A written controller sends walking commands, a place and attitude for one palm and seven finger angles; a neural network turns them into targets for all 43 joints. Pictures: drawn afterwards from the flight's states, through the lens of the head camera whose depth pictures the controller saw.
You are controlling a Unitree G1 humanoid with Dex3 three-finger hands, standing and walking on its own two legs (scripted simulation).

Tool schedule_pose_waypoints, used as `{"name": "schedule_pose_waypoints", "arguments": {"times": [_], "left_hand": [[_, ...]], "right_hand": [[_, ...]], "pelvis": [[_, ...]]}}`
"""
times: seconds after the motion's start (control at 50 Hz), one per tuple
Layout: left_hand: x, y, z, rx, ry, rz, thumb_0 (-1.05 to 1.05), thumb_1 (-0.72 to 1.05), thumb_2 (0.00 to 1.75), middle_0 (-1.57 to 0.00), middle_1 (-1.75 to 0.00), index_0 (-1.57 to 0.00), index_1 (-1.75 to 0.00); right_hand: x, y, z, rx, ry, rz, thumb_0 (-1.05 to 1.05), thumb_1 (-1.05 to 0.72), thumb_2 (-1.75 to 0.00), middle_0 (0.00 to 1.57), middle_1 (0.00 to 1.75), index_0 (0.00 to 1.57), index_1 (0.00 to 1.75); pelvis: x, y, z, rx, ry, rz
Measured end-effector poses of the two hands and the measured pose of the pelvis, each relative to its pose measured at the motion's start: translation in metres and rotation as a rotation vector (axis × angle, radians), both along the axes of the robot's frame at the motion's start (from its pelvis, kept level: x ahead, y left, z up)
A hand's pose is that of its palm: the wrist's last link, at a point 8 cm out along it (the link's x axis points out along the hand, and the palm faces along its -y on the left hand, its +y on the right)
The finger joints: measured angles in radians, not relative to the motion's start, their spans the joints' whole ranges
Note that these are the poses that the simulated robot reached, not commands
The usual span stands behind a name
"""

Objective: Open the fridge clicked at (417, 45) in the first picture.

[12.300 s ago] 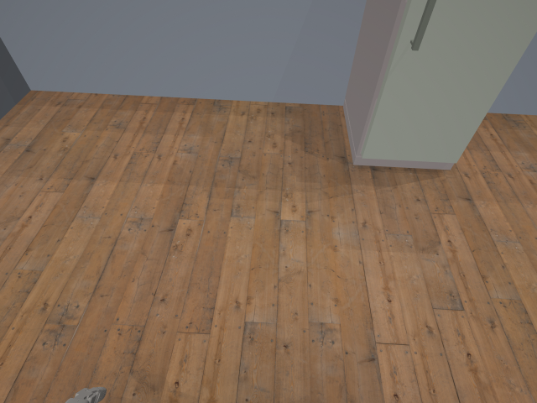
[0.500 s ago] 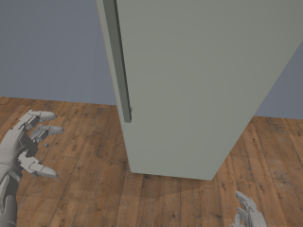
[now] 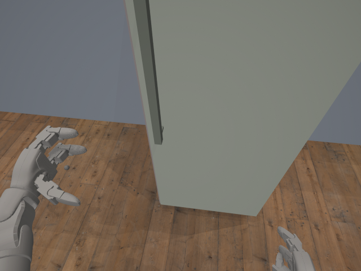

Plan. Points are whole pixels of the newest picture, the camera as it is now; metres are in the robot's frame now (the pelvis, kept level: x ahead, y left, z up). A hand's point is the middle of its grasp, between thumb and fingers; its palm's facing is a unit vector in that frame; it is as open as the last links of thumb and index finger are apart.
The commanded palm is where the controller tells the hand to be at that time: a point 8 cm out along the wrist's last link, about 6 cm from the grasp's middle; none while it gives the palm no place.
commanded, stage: move the hooked fingers beside the handle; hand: left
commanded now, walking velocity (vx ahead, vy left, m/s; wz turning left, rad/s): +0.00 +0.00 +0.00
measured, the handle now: (153, 76) +0.51 +0.12 +0.17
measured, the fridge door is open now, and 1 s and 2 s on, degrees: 0 0 0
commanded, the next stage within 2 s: none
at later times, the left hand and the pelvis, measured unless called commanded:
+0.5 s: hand (91, 144) +0.35 +0.24 +0.10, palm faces -0.02 -1.00 +0.00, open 14.0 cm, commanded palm +0.32 +0.28 +0.10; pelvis +0.01 +0.00 +0.00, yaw -1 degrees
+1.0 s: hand (112, 129) +0.40 +0.21 +0.09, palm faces -0.03 -1.00 +0.01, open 14.0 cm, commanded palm +0.38 +0.26 +0.09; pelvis +0.00 +0.00 +0.00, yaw -1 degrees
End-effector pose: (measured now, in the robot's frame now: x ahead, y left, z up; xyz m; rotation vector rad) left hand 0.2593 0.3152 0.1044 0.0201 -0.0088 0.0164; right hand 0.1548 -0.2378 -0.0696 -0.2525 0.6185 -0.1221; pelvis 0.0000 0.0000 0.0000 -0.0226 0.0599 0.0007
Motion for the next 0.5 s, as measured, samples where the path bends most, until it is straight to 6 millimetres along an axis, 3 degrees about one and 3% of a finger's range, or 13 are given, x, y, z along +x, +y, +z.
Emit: {"name": "schedule_pose_waypoints", "arguments": {"times": [0.12,0.34,0.5], "left_hand": [[0.018,-0.014,-0.002,-0.004,0.003,-0.026,-0.01,-0.50,0.30,-0.31,-1.20,-0.30,-1.20],[0.049,-0.013,-0.005,-0.013,0.015,-0.014,-0.01,-0.50,0.30,-0.31,-1.20,-0.30,-1.20],[0.068,-0.025,-0.006,-0.016,0.007,-0.040,-0.01,-0.50,0.30,-0.30,-1.20,-0.30,-1.20]], "right_hand": [[-0.003,0.001,0.000,-0.002,0.009,-0.010,0.02,-0.90,-0.90,0.21,0.30,0.21,0.30],[-0.021,-0.004,-0.008,-0.007,0.085,-0.049,0.02,-0.90,-0.90,0.21,0.30,0.21,0.30],[-0.035,-0.010,-0.015,-0.010,0.151,-0.079,0.02,-0.90,-0.90,0.21,0.30,0.21,0.30]], "pelvis": [[-0.001,0.002,0.000,0.003,0.004,-0.004],[0.001,0.002,0.000,0.004,0.026,-0.014],[0.005,0.004,0.000,0.005,0.046,-0.019]]}}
